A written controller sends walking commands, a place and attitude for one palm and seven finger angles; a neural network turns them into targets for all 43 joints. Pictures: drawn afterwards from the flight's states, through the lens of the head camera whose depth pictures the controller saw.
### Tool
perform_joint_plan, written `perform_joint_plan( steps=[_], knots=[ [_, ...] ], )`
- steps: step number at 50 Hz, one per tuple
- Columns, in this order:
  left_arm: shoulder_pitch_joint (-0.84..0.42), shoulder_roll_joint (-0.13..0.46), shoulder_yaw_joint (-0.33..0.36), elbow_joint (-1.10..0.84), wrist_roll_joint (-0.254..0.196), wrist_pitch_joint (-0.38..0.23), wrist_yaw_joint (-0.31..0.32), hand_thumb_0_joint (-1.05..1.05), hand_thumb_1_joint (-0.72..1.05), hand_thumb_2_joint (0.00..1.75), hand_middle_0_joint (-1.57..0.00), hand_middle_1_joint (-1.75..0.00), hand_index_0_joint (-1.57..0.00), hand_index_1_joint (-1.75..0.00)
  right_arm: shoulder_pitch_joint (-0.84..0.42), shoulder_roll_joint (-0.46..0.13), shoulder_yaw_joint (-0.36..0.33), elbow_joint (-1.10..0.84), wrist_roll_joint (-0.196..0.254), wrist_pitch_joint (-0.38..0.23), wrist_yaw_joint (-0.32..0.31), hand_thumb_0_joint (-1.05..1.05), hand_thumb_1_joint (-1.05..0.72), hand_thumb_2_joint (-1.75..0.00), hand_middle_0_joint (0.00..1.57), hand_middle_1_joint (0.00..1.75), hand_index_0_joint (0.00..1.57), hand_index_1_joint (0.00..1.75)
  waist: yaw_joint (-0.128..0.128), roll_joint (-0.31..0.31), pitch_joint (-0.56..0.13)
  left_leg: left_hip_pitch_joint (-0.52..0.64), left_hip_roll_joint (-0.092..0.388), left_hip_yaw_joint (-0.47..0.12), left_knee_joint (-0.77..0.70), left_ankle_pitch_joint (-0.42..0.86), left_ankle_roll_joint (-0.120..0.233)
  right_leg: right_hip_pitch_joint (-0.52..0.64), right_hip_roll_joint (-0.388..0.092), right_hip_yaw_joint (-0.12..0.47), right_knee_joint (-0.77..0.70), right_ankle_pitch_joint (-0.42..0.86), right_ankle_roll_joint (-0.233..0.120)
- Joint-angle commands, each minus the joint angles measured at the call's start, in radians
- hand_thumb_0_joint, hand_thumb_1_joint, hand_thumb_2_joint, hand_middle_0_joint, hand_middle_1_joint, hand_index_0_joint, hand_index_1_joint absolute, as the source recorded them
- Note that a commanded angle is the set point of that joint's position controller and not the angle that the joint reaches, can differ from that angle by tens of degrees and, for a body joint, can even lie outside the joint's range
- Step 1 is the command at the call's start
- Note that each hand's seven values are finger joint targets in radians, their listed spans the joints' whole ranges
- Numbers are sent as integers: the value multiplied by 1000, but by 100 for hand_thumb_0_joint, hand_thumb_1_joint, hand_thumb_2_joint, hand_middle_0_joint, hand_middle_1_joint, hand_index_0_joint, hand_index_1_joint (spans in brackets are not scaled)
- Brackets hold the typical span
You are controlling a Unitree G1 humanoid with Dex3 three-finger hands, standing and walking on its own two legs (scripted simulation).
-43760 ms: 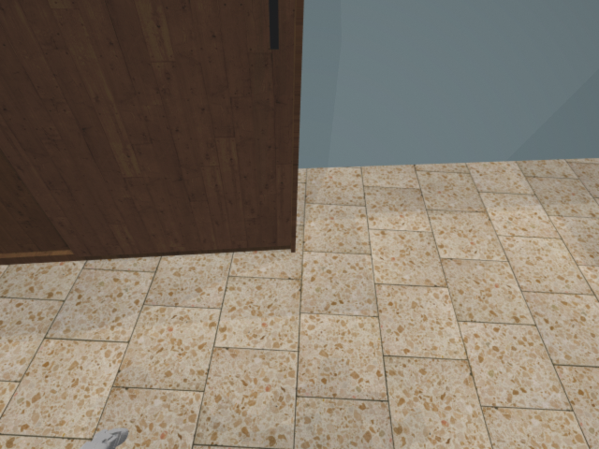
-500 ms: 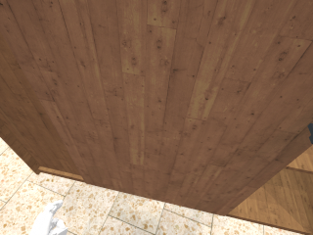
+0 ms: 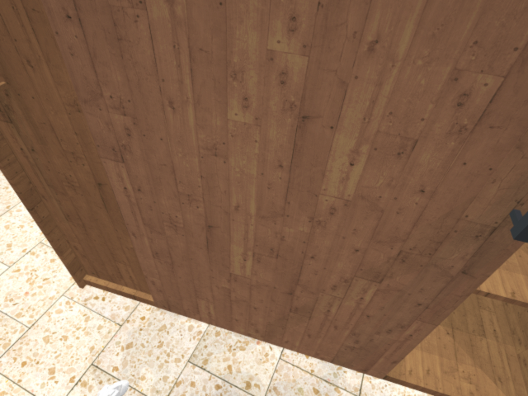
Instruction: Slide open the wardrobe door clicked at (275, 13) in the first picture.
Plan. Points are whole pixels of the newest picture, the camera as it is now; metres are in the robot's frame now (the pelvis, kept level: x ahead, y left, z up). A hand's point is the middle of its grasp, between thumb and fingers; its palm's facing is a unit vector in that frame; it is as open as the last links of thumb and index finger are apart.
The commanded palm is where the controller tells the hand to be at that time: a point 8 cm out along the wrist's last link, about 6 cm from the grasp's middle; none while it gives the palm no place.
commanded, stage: stop walking and hold the door there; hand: right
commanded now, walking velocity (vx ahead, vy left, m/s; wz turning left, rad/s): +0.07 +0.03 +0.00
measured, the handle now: out of the picture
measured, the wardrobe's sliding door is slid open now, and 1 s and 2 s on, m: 0.50 0.50 0.50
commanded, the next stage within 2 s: loosen the grip on the handle in 1.58 s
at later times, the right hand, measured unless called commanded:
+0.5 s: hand out of the picture +0.36 -0.34 +0.21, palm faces +0.49 +0.82 -0.30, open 5.7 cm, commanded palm +0.32 -0.39 +0.18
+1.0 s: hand out of the picture +0.36 -0.34 +0.21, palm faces +0.42 +0.88 -0.21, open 5.6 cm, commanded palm +0.32 -0.39 +0.18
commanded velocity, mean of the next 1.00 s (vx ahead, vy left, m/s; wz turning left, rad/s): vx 0.03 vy -0.09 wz -0.09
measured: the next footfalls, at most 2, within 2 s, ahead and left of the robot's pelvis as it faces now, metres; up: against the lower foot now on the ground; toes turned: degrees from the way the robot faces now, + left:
left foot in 0.80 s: -0.04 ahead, +0.03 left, +0.00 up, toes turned +1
right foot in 1.00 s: +0.02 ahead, -0.18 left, +0.00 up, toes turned -4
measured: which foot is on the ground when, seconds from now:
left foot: down 0.00-0.52, up 0.54-0.78, down 0.80-1.00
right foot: down 0.00-0.84, up 0.86-0.98, down 1.00-1.00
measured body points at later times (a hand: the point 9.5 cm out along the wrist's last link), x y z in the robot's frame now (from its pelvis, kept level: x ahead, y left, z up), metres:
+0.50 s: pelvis +0.00 -0.04 -0.01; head +0.03 -0.03 +0.44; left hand +0.19 +0.23 -0.10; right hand +0.33 -0.38 +0.22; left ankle +0.02 +0.13 -0.74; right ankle +0.02 -0.15 -0.74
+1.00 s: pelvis -0.04 -0.07 -0.01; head -0.01 -0.06 +0.44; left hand +0.07 +0.19 -0.13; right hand +0.33 -0.38 +0.22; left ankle -0.08 +0.03 -0.74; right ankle -0.02 -0.19 -0.74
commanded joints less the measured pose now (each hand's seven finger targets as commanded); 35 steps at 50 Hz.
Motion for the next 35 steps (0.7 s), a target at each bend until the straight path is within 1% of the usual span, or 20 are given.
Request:
perform_joint_plan(
  steps=[1, 3, 7, 8, 10, 12, 13, 15, 17, 20, 21, 23, 24, 25, 26, 27, 28, 29, 32, 35],
  knots=[
    [-121, 171, 58, -152, -7, -48, 17, 0, 90, 90, -20, -30, -20, -30, -278, -250, -22, -96, -21, -27, -1, 0, -90, -90, 45, 140, 45, 140, -15, 38, -58, -32, 57, -66, -82, -108, 21, 27, -143, 201, -190, -269, -31],
    [-116, 170, 56, -154, -9, -49, 18, 0, 90, 90, -20, -30, -20, -30, -288, -244, -5, -109, -19, -29, 2, 0, -90, -90, 45, 140, 45, 140, -11, 26, -84, -19, 68, -73, -84, -56, 20, 55, -127, 177, -164, -166, -24],
    [-115, 172, 64, -144, -13, -48, 16, 0, 90, 90, -20, -30, -20, -30, -273, -216, 23, -77, -18, -28, 5, 0, -90, -90, 45, 140, 45, 140, -13, 26, -42, -41, 96, -98, -132, -54, 17, 48, -106, 149, -127, -138, -20],
    [-118, 176, 65, -147, -11, -48, 14, 0, 90, 90, -20, -30, -20, -30, -301, -239, 10, -96, -22, -32, 3, 0, -90, -90, 45, 140, 45, 140, -15, 48, -58, -28, 122, -128, -154, -38, 23, 43, -76, 131, -87, -91, -17],
    [-123, 168, 71, -149, -10, -50, 6, 0, 90, 90, -20, -30, -20, -30, -309, -209, 39, -101, -22, -33, 8, 0, -90, -90, 45, 140, 45, 140, -12, 93, -61, -37, 204, -190, -195, 8, 46, 55, -38, 101, 7, -40, -6],
    [-115, 183, 83, -137, -11, -39, 2, 0, 90, 90, -20, -30, -20, -30, -300, -260, 6, -79, -20, -28, 8, 0, -90, -90, 45, 140, 45, 140, -15, 140, -60, 2, 292, -228, -204, 147, 79, 22, -5, 99, 97, -47, 5],
    [-131, 179, 81, -151, -11, -35, -3, 0, 90, 90, -20, -30, -20, -30, -322, -251, 13, -100, -20, -27, 12, 0, -90, -90, 45, 140, 45, 140, -22, 170, -66, 26, 324, -239, -192, 220, 94, -11, 12, 112, 137, -97, 10],
    [-144, 172, 83, -169, -11, -42, -12, 0, 90, 90, -20, -30, -20, -30, -325, -230, 14, -120, -18, -29, 20, 0, -90, -90, 45, 140, 45, 140, -38, 253, -67, 103, 372, -220, -153, 377, 113, -76, 10, 141, 175, -181, 10],
    [-159, 176, 84, -167, -8, -41, -11, 0, 90, 90, -20, -30, -20, -30, -329, -256, -7, -153, -17, -32, 21, 0, -90, -90, 45, 140, 45, 140, -37, 258, -67, 163, 382, -164, -84, 566, 101, -84, -1, 141, 121, -182, 12],
    [-163, 160, 83, -174, -6, -34, -5, 0, 90, 90, -20, -30, -20, -30, -282, -294, -70, -141, -32, -36, 15, 0, -90, -90, 45, 140, 45, 140, -43, 252, -102, 180, 350, -76, 20, 748, 70, -30, 14, 76, 18, -41, 33],
    [-172, 156, 84, -178, -10, -30, -3, 0, 90, 90, -20, -30, -20, -30, -309, -258, -35, -177, -31, -39, 17, 0, -90, -90, 45, 140, 45, 140, -40, 238, -119, 171, 339, -66, 62, 774, 61, 9, 10, 58, -21, 53, 39],
    [-182, 155, 86, -195, -25, -25, -5, 0, 90, 90, -20, -30, -20, -30, -344, -182, 43, -236, -25, -40, 22, 0, -90, -90, 45, 140, 45, 140, -38, 154, -154, 108, 268, -6, 146, 672, 13, 110, -45, 40, -34, 414, 31],
    [-173, 153, 87, -199, -28, -24, -14, 0, 90, 90, -20, -30, -20, -30, -341, -137, 81, -231, -29, -45, 29, 0, -90, -90, 45, 140, 45, 140, -34, 106, -174, 61, 240, 12, 178, 498, -4, 152, -86, 45, -23, 507, 15],
    [-175, 152, 80, -207, -26, -28, -20, 0, 90, 90, -20, -30, -20, -30, -374, -101, 115, -264, -27, -56, 31, 0, -90, -90, 45, 140, 45, 140, -22, 21, -196, -4, 188, 41, 268, 244, -20, 198, -138, 121, -48, 634, -10],
    [-189, 163, 81, -218, -19, -33, -25, 0, 90, 90, -20, -30, -20, -30, -390, -100, 118, -307, -25, -74, 31, 0, -90, -90, 45, 140, 45, 140, -24, -125, -218, -89, 116, 50, 396, -134, -31, 232, -210, 232, -74, 753, -56],
    [-191, 159, 81, -228, -16, -39, -29, 0, 90, 90, -20, -30, -20, -30, -402, -93, 139, -351, -27, -93, 37, 0, -90, -90, 45, 140, 45, 140, -35, -193, -214, -164, 72, 47, 505, -339, -29, 279, -233, 277, -84, 782, -107],
    [-204, 147, 72, -238, -11, -45, -36, 0, 90, 90, -20, -30, -20, -30, -411, -83, 139, -371, -32, -100, 35, 0, -90, -90, 45, 140, 45, 140, -47, -173, -221, -181, 66, 40, 567, -393, -23, 269, -236, 278, -86, 707, -140],
    [-191, 146, 74, -231, -14, -49, -34, 0, 90, 90, -20, -30, -20, -30, -410, -92, 119, -352, -26, -94, 30, 0, -90, -90, 45, 140, 45, 140, -41, -103, -218, -191, 65, 35, 577, -360, -21, 255, -234, 284, -89, 617, -153],
    [-166, 141, 64, -227, -20, -61, -27, 0, 90, 90, -20, -30, -20, -30, -482, -40, 173, -352, -6, -60, 32, 0, -90, -90, 45, 140, 45, 140, -19, 44, -244, -162, 40, 20, 499, -244, -28, 280, -218, 275, -97, 448, -137],
    [-180, 122, 30, -214, -2, -61, -19, 0, 90, 90, -20, -30, -20, -30, -530, -86, 148, -286, -1, -41, 28, 0, -90, -90, 45, 140, 45, 140, -25, -36, -237, -58, 22, 14, 294, -254, -16, 209, -212, 280, -172, 169, -117]
  ],
)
